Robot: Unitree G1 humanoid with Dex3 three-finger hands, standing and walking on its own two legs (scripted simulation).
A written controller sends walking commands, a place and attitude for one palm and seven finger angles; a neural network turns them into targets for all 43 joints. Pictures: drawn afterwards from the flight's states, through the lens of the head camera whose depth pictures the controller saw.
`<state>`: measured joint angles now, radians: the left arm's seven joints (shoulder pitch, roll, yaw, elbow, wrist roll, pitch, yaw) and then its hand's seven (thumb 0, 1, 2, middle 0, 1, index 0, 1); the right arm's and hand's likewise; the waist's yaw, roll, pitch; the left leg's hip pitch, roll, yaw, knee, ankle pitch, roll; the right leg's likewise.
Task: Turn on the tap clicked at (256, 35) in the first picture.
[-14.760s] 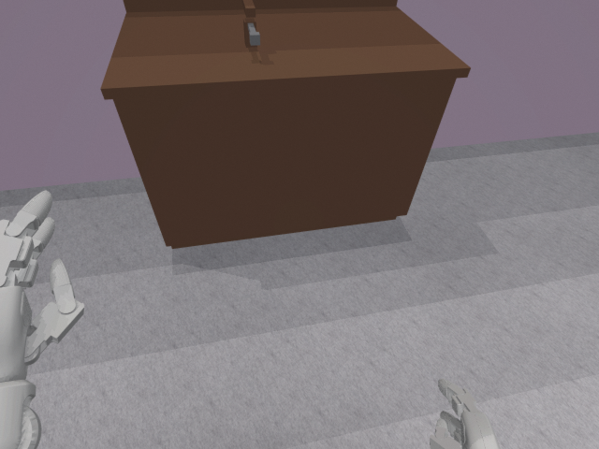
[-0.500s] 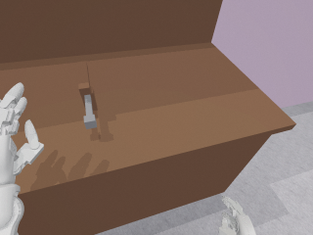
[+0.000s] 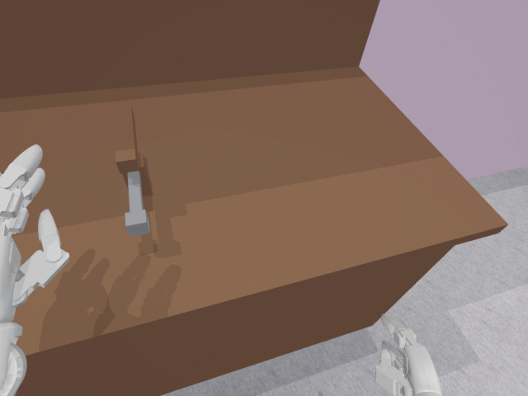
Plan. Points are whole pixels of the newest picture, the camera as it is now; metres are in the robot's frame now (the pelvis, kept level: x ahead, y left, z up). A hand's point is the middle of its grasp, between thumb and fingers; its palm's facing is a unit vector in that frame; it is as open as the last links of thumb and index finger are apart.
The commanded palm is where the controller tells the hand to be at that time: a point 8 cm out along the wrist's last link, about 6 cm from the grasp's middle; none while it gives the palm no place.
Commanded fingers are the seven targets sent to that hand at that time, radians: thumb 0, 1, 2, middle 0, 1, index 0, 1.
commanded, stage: come to a stop and stand still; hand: left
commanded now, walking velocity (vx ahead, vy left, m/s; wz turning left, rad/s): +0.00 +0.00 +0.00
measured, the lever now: (137, 223) +0.33 +0.22 +0.08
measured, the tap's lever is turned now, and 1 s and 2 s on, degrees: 0 0 0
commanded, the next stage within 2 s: look again from close up in 0.20 s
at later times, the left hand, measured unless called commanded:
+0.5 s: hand (67, 272) +0.21 +0.23 +0.16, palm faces +0.39 -0.85 -0.34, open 7.4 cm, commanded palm +0.15 +0.27 +0.17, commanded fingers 0.00 0.90 0.90 -0.20 -0.30 -0.20 -0.30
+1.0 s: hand (87, 273) +0.21 +0.21 +0.16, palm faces +0.37 -0.86 -0.34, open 7.4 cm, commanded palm +0.15 +0.24 +0.17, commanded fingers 0.00 0.90 0.90 -0.20 -0.30 -0.20 -0.30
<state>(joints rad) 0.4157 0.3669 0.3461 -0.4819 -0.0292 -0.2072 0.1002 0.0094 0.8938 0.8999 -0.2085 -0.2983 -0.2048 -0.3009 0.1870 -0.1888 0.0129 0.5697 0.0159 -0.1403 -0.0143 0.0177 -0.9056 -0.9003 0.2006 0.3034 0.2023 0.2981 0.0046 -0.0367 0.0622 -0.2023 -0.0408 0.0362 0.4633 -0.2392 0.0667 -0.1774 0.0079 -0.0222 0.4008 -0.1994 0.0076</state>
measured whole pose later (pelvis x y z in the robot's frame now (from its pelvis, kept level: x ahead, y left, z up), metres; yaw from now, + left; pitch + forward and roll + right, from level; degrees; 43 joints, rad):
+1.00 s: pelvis -0.01 -0.04 +0.00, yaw +0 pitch -1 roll -1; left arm 0.43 0.36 0.34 -0.49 -0.07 -0.16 0.10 0.01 0.90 0.90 -0.21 -0.30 -0.20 -0.30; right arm 0.20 -0.17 0.02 0.56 0.02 -0.09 -0.02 0.02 -0.91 -0.90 0.20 0.30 0.20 0.30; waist 0.02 -0.03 0.05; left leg -0.21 0.00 0.01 0.43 -0.20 0.02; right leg -0.19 0.04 -0.04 0.38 -0.17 -0.04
